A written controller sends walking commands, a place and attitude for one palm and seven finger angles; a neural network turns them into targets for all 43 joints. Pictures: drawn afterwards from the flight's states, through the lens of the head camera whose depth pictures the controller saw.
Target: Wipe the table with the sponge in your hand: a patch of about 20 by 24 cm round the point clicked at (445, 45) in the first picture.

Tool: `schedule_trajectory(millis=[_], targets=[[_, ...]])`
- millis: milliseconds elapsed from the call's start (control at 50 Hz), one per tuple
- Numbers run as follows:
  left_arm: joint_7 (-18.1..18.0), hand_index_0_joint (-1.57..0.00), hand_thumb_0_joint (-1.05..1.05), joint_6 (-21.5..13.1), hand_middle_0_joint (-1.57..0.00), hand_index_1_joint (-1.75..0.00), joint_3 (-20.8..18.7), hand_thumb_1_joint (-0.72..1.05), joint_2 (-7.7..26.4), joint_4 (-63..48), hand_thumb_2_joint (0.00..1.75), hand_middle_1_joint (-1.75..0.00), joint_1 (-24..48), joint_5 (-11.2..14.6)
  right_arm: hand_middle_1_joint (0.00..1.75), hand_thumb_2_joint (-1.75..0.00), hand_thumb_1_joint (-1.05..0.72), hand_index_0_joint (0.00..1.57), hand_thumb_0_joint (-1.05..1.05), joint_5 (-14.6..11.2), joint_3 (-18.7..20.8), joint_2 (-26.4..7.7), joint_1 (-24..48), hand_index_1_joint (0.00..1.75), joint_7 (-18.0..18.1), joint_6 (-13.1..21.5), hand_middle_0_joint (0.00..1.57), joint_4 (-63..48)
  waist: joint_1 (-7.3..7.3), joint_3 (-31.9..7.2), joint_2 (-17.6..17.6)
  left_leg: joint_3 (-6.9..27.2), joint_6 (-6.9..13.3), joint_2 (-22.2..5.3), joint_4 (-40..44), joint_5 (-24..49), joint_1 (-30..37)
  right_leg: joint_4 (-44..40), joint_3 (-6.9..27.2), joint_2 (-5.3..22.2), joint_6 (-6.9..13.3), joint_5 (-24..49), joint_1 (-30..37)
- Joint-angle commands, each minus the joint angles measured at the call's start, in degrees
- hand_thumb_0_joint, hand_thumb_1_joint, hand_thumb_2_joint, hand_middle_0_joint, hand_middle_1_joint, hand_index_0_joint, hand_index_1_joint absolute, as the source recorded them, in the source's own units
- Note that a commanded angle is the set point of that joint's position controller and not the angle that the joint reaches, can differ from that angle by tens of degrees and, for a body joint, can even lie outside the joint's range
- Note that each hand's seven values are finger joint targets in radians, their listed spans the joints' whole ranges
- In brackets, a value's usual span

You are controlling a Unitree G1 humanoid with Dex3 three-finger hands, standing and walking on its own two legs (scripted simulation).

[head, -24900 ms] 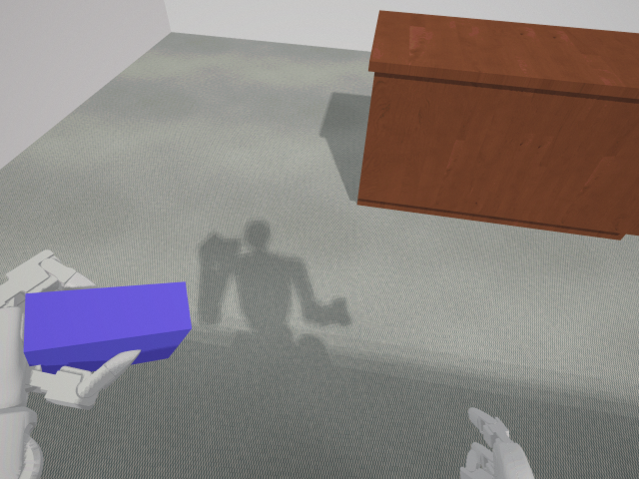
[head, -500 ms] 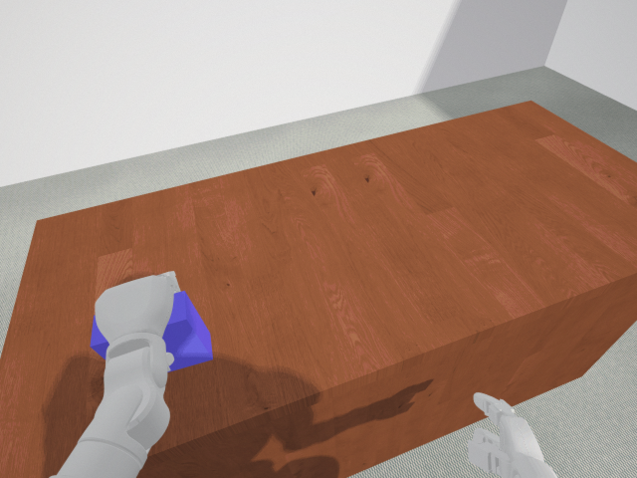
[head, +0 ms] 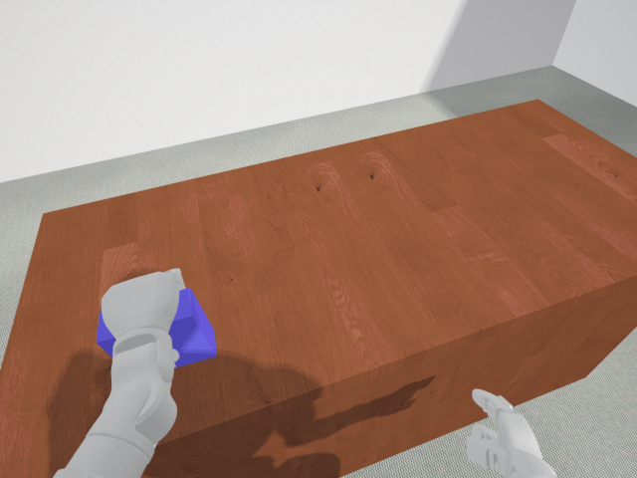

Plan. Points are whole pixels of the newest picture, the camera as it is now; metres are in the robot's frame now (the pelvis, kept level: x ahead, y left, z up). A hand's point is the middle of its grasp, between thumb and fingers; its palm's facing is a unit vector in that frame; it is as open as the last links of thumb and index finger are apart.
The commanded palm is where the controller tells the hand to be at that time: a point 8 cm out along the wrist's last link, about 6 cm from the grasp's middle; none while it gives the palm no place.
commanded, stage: wipe back along the middle lane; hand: left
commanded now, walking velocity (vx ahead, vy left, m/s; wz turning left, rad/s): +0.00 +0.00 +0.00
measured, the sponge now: (168, 342) +0.29 +0.26 -0.01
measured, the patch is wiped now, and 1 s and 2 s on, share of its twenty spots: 0.55 0.60 0.65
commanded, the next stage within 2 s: slide across to the third lane in 0.36 s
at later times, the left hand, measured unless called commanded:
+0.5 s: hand (159, 324) +0.29 +0.26 +0.04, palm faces +0.00 -0.04 -1.00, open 8.8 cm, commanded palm +0.25 +0.23 +0.07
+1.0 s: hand (183, 321) +0.29 +0.23 +0.04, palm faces -0.02 -0.04 -1.00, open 8.8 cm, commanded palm +0.27 +0.18 +0.08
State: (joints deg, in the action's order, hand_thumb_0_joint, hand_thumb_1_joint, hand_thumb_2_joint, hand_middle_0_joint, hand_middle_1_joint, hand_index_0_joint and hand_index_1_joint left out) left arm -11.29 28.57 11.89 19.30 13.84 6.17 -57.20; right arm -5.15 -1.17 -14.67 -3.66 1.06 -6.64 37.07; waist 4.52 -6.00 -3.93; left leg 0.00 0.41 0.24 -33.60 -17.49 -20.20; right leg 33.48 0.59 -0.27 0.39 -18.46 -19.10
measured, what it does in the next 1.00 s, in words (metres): stands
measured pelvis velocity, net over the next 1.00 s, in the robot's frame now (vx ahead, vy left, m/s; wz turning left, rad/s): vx -0.01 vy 0.00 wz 0.04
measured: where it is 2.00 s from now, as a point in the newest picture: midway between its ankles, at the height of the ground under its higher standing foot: outside the picture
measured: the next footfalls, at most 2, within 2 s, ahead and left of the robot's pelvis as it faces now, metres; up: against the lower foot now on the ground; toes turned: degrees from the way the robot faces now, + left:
none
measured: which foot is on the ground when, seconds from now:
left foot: down 0.00-1.00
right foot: down 0.00-1.00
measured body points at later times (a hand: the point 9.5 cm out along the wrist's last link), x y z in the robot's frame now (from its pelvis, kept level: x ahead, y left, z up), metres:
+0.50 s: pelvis +0.00 +0.00 +0.00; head -0.01 -0.03 +0.45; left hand +0.28 +0.26 +0.09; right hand +0.21 -0.22 -0.09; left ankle +0.00 +0.12 -0.73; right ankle -0.02 -0.12 -0.73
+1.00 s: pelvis -0.01 +0.00 +0.00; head -0.01 -0.04 +0.45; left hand +0.29 +0.22 +0.10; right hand +0.24 -0.19 -0.09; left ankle +0.00 +0.12 -0.73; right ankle -0.02 -0.12 -0.73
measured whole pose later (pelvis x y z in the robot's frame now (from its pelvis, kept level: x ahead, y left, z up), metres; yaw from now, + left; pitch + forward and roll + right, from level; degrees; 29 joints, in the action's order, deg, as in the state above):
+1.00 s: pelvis -0.01 +0.00 +0.00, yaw +2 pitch +3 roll +0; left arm -10.3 29.8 20.8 15.9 18.6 13.8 -56.9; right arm -5.3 -0.7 -13.4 -1.3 0.0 -6.9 38.5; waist 6.7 -5.6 -4.7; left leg 2.0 0.3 1.1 -33.6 -16.7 -20.0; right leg 33.4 -1.4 0.4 0.6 -18.4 -18.1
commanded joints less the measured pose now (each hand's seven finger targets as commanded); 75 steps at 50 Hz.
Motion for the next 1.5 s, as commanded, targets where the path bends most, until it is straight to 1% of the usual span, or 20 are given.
schedule_trajectory(millis=[0, 80, 140, 180, 260, 280, 300, 380, 700, 960, 1080, 1100, 1160, 1180, 1260, 1280, 1340, 1380, 1420, 1480], targets=[[2.40, -1.20, 0.00, -0.81, -1.20, -1.60, 1.39, 0.10, -0.35, -2.48, 1.30, -1.60, 1.06, 2.74, 0.30, -0.90, -0.90, 0.20, 0.00, -0.08, 2.45, -6.20, 10.14, 0.30, 0.24, 2.91, 0.20, -9.85, -0.28, -7.73, 8.03, 2.08, 1.02, 1.39, 2.96, 13.63, 4.30, -3.63, 0.42, -1.88, 3.48, 18.61, 3.39], [2.19, -1.20, 0.00, -0.73, -1.20, -1.60, -0.78, 0.10, 2.09, -1.43, 1.30, -1.60, 2.51, 2.77, 0.30, -0.90, -0.90, 0.20, 0.00, -0.02, 2.50, -6.63, 10.42, 0.30, 0.42, 2.76, 0.20, -9.14, -0.28, -6.08, 8.56, 2.38, 0.90, 1.23, 3.34, 12.08, 3.56, -4.17, 1.40, -2.01, 3.62, 16.94, 2.12], [2.49, -1.20, 0.00, -0.32, -1.20, -1.60, 0.97, 0.10, 0.49, -0.54, 1.30, -1.60, 3.35, 2.90, 0.30, -0.90, -0.90, 0.20, 0.00, -0.28, 2.26, -6.31, 10.21, 0.30, 0.63, 2.78, 0.20, -9.45, -0.63, -5.83, 8.99, 1.95, 1.09, 1.44, 3.23, 11.40, 3.32, -4.39, 0.73, -1.82, 3.24, 16.24, 2.07], [2.20, -1.20, 0.00, -0.71, -1.20, -1.60, -2.32, 0.10, 3.55, -0.58, 1.30, -1.60, 2.84, 2.89, 0.30, -0.90, -0.90, 0.20, 0.00, -0.10, 2.49, -6.87, 10.06, 0.30, 0.71, 2.88, 0.20, -8.94, -0.07, -6.45, 8.71, 2.20, 0.98, 1.38, 3.30, 11.36, 3.31, -4.29, 1.48, -2.03, 3.57, 16.37, 2.43], [2.58, -1.20, 0.00, -1.02, -1.20, -1.60, 0.89, 0.10, 0.40, -0.49, 1.30, -1.60, 2.29, 2.74, 0.30, -0.90, -0.90, 0.20, 0.00, -0.22, 2.32, -6.28, 9.82, 0.30, 0.53, 3.02, 0.20, -9.62, -0.46, -6.46, 9.36, 1.99, 1.11, 1.46, 3.06, 11.69, 3.30, -4.10, 0.80, -1.85, 3.33, 16.59, 2.32], [2.24, -1.20, 0.00, -1.19, -1.20, -1.60, -2.23, 0.10, 3.42, -0.57, 1.30, -1.60, 2.16, 2.84, 0.30, -0.90, -0.90, 0.20, 0.00, -0.15, 2.56, -6.76, 9.98, 0.30, 0.59, 2.97, 0.20, -9.10, -0.09, -6.41, 8.86, 2.30, 0.97, 1.37, 3.22, 11.34, 3.21, -4.29, 1.72, -2.04, 3.59, 16.29, 2.32], [2.49, -1.20, 0.00, -1.00, -1.20, -1.60, 0.81, 0.10, 0.45, -1.43, 1.30, -1.60, 3.11, 3.08, 0.30, -0.90, -0.90, 0.20, 0.00, -0.16, 2.38, -6.36, 9.84, 0.30, 0.59, 2.88, 0.20, -9.76, -0.58, -6.61, 8.31, 1.93, 1.19, 1.46, 3.20, 11.19, 3.26, -4.27, 0.67, -1.83, 3.33, 16.37, 2.64], [2.24, -1.20, 0.00, -1.21, -1.20, -1.60, -3.22, 0.10, 4.36, -0.68, 1.30, -1.60, 2.38, 3.09, 0.30, -0.90, -0.90, 0.20, 0.00, -0.08, 2.51, -6.85, 9.81, 0.30, 0.85, 2.98, 0.20, -9.04, -0.09, -6.68, 8.99, 2.02, 1.01, 1.52, 3.20, 11.44, 3.04, -4.47, 2.08, -1.90, 3.47, 17.63, 3.14], [2.93, -1.20, 0.00, -2.78, -1.20, -1.60, 6.66, 0.10, -3.91, -7.70, 1.30, -1.60, 12.93, 3.82, 0.30, -0.90, -0.90, 0.20, 0.00, -0.01, 2.78, -5.46, 11.28, 0.30, 0.34, 3.36, 0.20, -9.25, -1.76, -8.92, 6.96, 2.93, 1.69, 0.66, 3.59, 14.10, 7.98, -4.86, -0.50, -1.76, 3.52, 17.00, 2.58], [1.57, -1.20, 0.00, -1.98, -1.20, -1.60, 13.05, 0.10, -9.62, -1.42, 1.30, -1.60, 22.77, 2.51, 0.30, -0.90, -0.90, 0.20, 0.00, -0.39, 2.52, -4.68, 13.08, 0.30, -0.80, 2.06, 0.20, -7.55, -2.13, -8.74, 7.76, 3.37, 1.23, 0.18, 3.96, 12.44, 7.88, -4.16, -1.98, -1.71, 3.92, 13.78, 0.32], [0.65, -1.20, 0.00, -1.43, -1.20, -1.60, 9.25, 0.10, -6.76, 1.83, 1.30, -1.60, 26.45, 2.74, 0.30, -0.90, -0.90, 0.20, 0.00, -0.19, 2.58, -5.10, 13.34, 0.30, -0.57, 1.22, 0.20, -6.76, -1.64, -10.24, 9.36, 2.88, 1.12, 0.52, 3.96, 11.60, 6.87, -4.61, -0.87, -1.65, 3.94, 14.69, 1.91], [0.70, -1.20, 0.00, -1.17, -1.20, -1.60, 11.78, 0.10, -9.21, 1.69, 1.30, -1.60, 27.34, 2.63, 0.30, -0.90, -0.90, 0.20, 0.00, -0.28, 2.46, -4.77, 13.32, 0.30, -0.58, 1.11, 0.20, -7.12, -2.06, -10.62, 8.28, 2.28, 1.27, 0.74, 3.59, 11.81, 7.22, -4.61, -1.33, -1.39, 3.78, 15.22, 2.19], [0.52, -1.20, 0.00, -0.72, -1.20, -1.60, 11.65, 0.10, -9.12, 3.63, 1.30, -1.60, 28.79, 2.57, 0.30, -0.90, -0.90, 0.20, 0.00, -0.38, 2.32, -4.67, 13.62, 0.30, -0.60, 0.76, 0.20, -6.79, -2.18, -10.21, 8.61, 1.88, 1.19, 0.93, 3.71, 11.37, 6.53, -4.88, -0.84, -1.18, 3.67, 15.81, 2.22], [0.25, -1.20, 0.00, -0.77, -1.20, -1.60, 8.49, 0.10, -6.57, 3.75, 1.30, -1.60, 28.32, 3.30, 0.30, -0.90, -0.90, 0.20, 0.00, -0.31, 2.40, -4.89, 13.59, 0.30, -0.47, 0.77, 0.20, -6.78, -1.71, -10.23, 9.19, 2.22, 1.17, 0.90, 4.11, 10.58, 5.96, -5.28, -0.33, -1.42, 3.76, 14.88, 2.73], [0.27, -1.20, 0.00, -0.42, -1.20, -1.60, 10.17, 0.10, -8.00, 5.17, 1.30, -1.60, 28.56, 2.61, 0.30, -0.90, -0.90, 0.20, 0.00, -0.46, 2.31, -4.80, 13.38, 0.30, -0.23, 0.43, 0.20, -6.90, -2.00, -9.39, 7.88, 1.48, 1.20, 1.19, 4.31, 10.13, 5.93, -5.72, -0.44, -1.07, 3.59, 14.32, 2.53], [0.07, -1.20, 0.00, -0.65, -1.20, -1.60, 7.19, 0.10, -5.49, 5.16, 1.30, -1.60, 28.61, 3.17, 0.30, -0.90, -0.90, 0.20, 0.00, -0.46, 2.37, -4.95, 13.61, 0.30, -0.08, 0.47, 0.20, -6.97, -1.60, -9.34, 8.21, 1.92, 1.17, 1.09, 4.66, 9.40, 5.48, -6.04, 0.27, -1.34, 3.74, 13.27, 2.66], [0.08, -1.20, 0.00, -0.76, -1.20, -1.60, 9.96, 0.10, -7.97, 7.20, 1.30, -1.60, 29.64, 2.60, 0.30, -0.90, -0.90, 0.20, 0.00, -0.62, 2.43, -4.92, 12.82, 0.30, 0.05, 0.56, 0.20, -6.57, -2.33, -8.35, 8.07, 1.45, 1.26, 1.08, 4.92, 8.21, 5.65, -6.44, -0.41, -1.22, 3.55, 11.24, 1.47], [-0.23, -1.20, 0.00, -1.14, -1.20, -1.60, 6.45, 0.10, -4.91, 6.78, 1.30, -1.60, 28.98, 3.33, 0.30, -0.90, -0.90, 0.20, 0.00, -0.52, 2.65, -5.22, 12.82, 0.30, 0.30, 0.87, 0.20, -6.72, -1.57, -9.40, 8.85, 1.63, 1.38, 1.25, 5.19, 7.95, 5.35, -7.03, 0.46, -1.38, 3.53, 11.04, 2.66], [-0.31, -1.20, 0.00, -1.33, -1.20, -1.60, 9.05, 0.10, -7.64, 7.11, 1.30, -1.60, 28.81, 3.16, 0.30, -0.90, -0.90, 0.20, 0.00, -0.65, 2.70, -4.95, 12.19, 0.30, 0.29, 1.10, 0.20, -6.60, -2.18, -9.50, 8.91, 1.15, 1.44, 1.32, 4.88, 8.30, 5.65, -6.87, -0.06, -1.13, 3.32, 11.92, 2.64], [-0.63, -1.20, 0.00, -1.50, -1.20, -1.60, 5.52, 0.10, -4.47, 6.92, 1.30, -1.60, 26.18, 3.31, 0.30, -0.90, -0.90, 0.20, 0.00, -0.42, 2.92, -5.62, 12.34, 0.30, 0.30, 1.07, 0.20, -6.49, -1.22, -10.36, 9.32, 1.32, 1.31, 1.39, 5.17, 9.05, 5.23, -7.02, 1.32, -1.27, 3.56, 13.47, 3.96]])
